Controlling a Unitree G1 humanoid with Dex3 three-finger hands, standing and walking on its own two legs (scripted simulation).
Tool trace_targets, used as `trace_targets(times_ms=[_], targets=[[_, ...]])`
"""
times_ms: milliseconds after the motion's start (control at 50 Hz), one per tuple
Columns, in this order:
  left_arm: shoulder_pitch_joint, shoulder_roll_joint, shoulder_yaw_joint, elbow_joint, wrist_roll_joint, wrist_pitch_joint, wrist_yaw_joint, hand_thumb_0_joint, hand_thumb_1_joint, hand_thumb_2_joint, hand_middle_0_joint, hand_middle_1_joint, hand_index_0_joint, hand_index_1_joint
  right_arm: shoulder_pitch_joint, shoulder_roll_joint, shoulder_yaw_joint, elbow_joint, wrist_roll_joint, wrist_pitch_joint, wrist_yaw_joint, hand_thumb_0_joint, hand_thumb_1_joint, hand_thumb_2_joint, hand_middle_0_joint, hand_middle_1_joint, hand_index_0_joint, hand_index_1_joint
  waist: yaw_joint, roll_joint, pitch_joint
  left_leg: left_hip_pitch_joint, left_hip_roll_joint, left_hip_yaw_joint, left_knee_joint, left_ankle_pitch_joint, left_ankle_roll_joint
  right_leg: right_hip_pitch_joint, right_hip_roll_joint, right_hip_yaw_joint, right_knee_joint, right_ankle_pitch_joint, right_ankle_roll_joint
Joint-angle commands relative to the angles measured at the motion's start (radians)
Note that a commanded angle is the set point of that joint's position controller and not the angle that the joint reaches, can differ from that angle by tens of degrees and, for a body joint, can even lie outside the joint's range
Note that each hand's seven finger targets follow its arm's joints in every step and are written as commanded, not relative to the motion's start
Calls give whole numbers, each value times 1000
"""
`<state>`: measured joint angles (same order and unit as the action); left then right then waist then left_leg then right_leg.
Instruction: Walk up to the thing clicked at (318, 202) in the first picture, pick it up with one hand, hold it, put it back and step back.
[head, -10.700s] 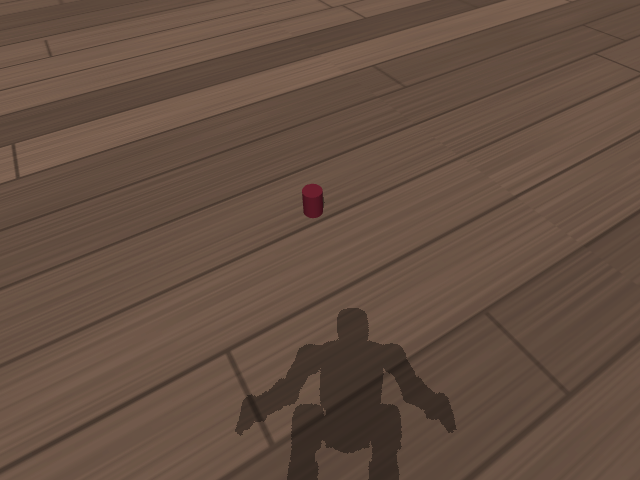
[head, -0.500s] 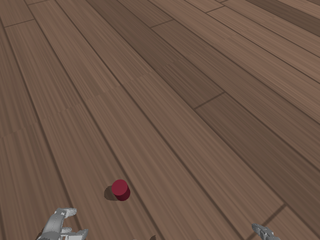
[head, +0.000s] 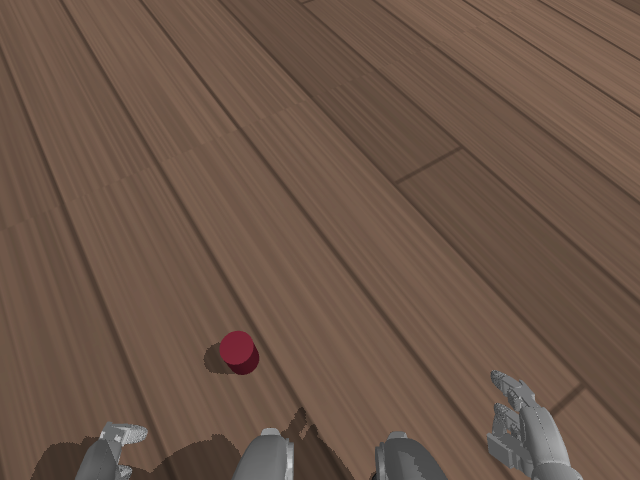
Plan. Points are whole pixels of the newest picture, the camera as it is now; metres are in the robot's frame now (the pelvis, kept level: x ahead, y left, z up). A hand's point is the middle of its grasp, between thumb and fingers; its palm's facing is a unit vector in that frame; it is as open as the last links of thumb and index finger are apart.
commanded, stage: rise first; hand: left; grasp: from above
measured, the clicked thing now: (240, 353) +0.43 +0.23 -0.63
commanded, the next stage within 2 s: approach in 1.98 s
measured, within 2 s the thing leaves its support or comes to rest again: neither
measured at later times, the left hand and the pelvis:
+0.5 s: hand (157, 459) +0.17 +0.27 -0.24, palm faces -0.37 -0.67 -0.64, open 14.0 cm; pelvis -0.03 -0.01 -0.10, yaw +0 degrees
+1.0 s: hand (189, 388) +0.30 +0.29 -0.40, palm faces -0.47 -0.25 -0.85, open 14.0 cm; pelvis -0.09 -0.01 -0.27, yaw -4 degrees
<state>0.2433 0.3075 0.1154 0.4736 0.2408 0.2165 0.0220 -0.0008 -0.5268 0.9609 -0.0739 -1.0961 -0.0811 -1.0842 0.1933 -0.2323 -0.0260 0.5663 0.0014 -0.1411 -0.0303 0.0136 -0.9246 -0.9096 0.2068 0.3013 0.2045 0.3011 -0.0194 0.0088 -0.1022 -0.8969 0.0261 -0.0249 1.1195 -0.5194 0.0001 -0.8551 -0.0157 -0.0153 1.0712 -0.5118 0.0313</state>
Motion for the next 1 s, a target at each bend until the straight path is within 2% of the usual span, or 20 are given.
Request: trace_targets(times_ms=[0, 60, 80, 180, 220, 280, 340, 380, 420, 460, 500, 520, 540, 600, 640, 720, 780, 840, 880, 980], targets=[[45, 175, 73, -166, 19, -6, 17, 0, -510, 929, -56, -1107, -78, -1083, 21, -151, -62, -138, 4, -55, -19, 0, -909, -903, 200, 300, 200, 300, -10, 54, -267, 170, -2, -1, -99, 367, 2, 58, 30, -26, -64, 277, -50], [79, 180, 77, -204, 29, -7, 18, 0, -511, 928, -53, -1103, -73, -1081, 18, -147, -62, -149, 3, -61, -16, 0, -898, -900, 200, 300, 200, 300, 5, 80, -283, 162, -1, -11, -77, 373, -3, 20, 30, -29, -26, 263, -52], [98, 169, 67, -205, 31, -6, 17, 0, -514, 927, -55, -1107, -76, -1084, 25, -148, -63, -152, 4, -63, -15, 0, -902, -901, 200, 300, 200, 300, -7, 65, -312, 155, -3, -8, -60, 405, 1, 34, 32, -30, -17, 297, -52], [134, 179, 75, -258, 42, -1, 15, 0, -532, 928, -61, -1109, -79, -1089, 11, -154, -64, -160, 6, -65, -3, 0, -913, -905, 200, 300, 200, 300, 9, 78, -332, 113, -2, -20, -23, 389, -3, -21, 33, -32, 36, 269, -55], [73, 193, 71, -251, 65, -7, 18, 0, -539, 939, -58, -1094, -71, -1079, 6, -155, -65, -163, 7, -67, -1, 0, -906, -903, 200, 300, 200, 300, -9, 69, -313, 67, -5, -22, 5, 334, 1, -65, 34, -31, 54, 240, -53], [-64, 221, 69, -155, 116, -50, 21, 0, -539, 930, -61, -1094, -77, -1077, -18, -160, -60, -147, 6, -79, 3, 0, -913, -904, 200, 300, 200, 300, -37, 45, -250, -76, -11, -19, 75, 188, 9, -178, 32, -25, 114, 146, -53], [-190, 274, 90, -80, 177, -133, 26, 0, -515, 924, -53, -1103, -72, -1082, -27, -174, -69, -123, 3, -98, 9, 0, -894, -899, 200, 300, 200, 300, -31, 62, -274, -178, -17, -8, 159, 75, 11, -297, 25, -7, 198, 54, -52], [-219, 251, 55, -77, 223, -187, 31, 0, -506, 932, -48, -1111, -68, -1090, -29, -177, -73, -110, 2, -109, 15, 0, -883, -896, 200, 300, 199, 300, -34, 71, -356, -200, -21, -2, 211, 78, 11, -332, 25, -1, 253, 66, -53], [-267, 264, 35, -87, 260, -232, 37, 0, -499, 945, -49, -1117, -69, -1096, -34, -193, -82, -98, 3, -117, 20, 0, -871, -893, 200, 300, 200, 300, -33, 96, -422, -215, -18, -12, 254, 84, 5, -395, 25, -2, 320, 72, -56], [-358, 357, 83, -51, 305, -270, 59, 0, -499, 953, -50, -1113, -66, -1097, -40, -205, -85, -70, 3, -115, 21, 0, -870, -894, 200, 300, 200, 300, -26, 103, -474, -275, -20, -6, 328, 98, 8, -442, 28, -1, 376, 89, -54], [-379, 372, 85, 47, 358, -299, 79, 0, -536, 964, -66, -1109, -77, -1097, -42, -213, -82, -41, 6, -108, 28, 0, -903, -902, 200, 300, 200, 300, -18, 95, -491, -347, -23, -6, 394, 133, 10, -509, 29, -4, 443, 111, -57], [-422, 404, 106, 87, 388, -313, 93, 0, -523, 960, -58, -1111, -73, -1096, -40, -216, -79, -31, 4, -105, 32, 0, -896, -900, 200, 300, 200, 300, -16, 93, -507, -381, -25, -10, 424, 141, 10, -537, 30, -7, 478, 116, -58], [-438, 433, 126, 114, 409, -321, 105, 0, -536, 967, -62, -1116, -75, -1103, -32, -220, -83, -22, 6, -98, 34, 0, -903, -902, 200, 300, 200, 300, 4, 88, -525, -399, -26, -7, 448, 153, 11, -556, 30, -9, 494, 120, -58], [-543, 450, 116, 148, 473, -332, 130, 0, -522, 977, -56, -1118, -70, -1104, -20, -227, -91, -3, 5, -79, 44, 0, -884, -898, 200, 300, 200, 300, 5, 93, -602, -441, -27, 4, 516, 158, 12, -593, 30, -13, 540, 123, -59], [-623, 470, 114, 185, 503, -336, 138, 0, -533, 1004, -52, -1108, -59, -1102, -6, -234, -99, 12, 3, -70, 49, 0, -875, -896, 200, 300, 200, 300, 9, 91, -648, -464, -26, 6, 555, 148, 12, -619, 31, -19, 571, 112, -58], [-801, 533, 111, 266, 556, -359, 138, 0, -545, 1026, -50, -1086, -49, -1089, 16, -236, -106, 44, -7, -51, 54, 0, -869, -895, 200, 300, 200, 300, -10, 56, -684, -579, -26, 11, 631, 42, 21, -663, 34, -30, 616, 31, -53], [-894, 568, 109, 287, 593, -381, 138, 0, -537, 1026, -54, -1073, -52, -1077, 40, -234, -107, 62, -15, -35, 55, 0, -866, -895, 200, 300, 200, 300, -18, 36, -736, -627, -26, 23, 684, 12, 30, -652, 35, -25, 629, 6, -48], [-969, 584, 90, 333, 632, -400, 141, 0, -551, 1043, -47, -1073, -42, -1079, 53, -236, -106, 71, -19, -19, 57, 0, -862, -895, 199, 300, 200, 300, -33, 45, -709, -673, -26, 18, 701, -44, 31, -709, 41, -39, 654, -55, -53], [-984, 621, 107, 395, 659, -411, 148, 0, -547, 1037, -44, -1077, -44, -1079, 58, -237, -100, 81, -22, -7, 59, 0, -866, -895, 199, 300, 200, 300, -31, 34, -663, -729, -29, 13, 714, -99, 35, -747, 46, -47, 670, -116, -55], [-1097, 661, 97, 451, 750, -445, 178, 0, -543, 1029, -55, -1054, -57, -1053, 71, -236, -82, 100, -31, 22, 68, 0, -884, -899, 199, 300, 200, 300, -49, 84, -617, -787, -34, 12, 757, -135, 37, -833, 49, -58, 721, -148, -62]])
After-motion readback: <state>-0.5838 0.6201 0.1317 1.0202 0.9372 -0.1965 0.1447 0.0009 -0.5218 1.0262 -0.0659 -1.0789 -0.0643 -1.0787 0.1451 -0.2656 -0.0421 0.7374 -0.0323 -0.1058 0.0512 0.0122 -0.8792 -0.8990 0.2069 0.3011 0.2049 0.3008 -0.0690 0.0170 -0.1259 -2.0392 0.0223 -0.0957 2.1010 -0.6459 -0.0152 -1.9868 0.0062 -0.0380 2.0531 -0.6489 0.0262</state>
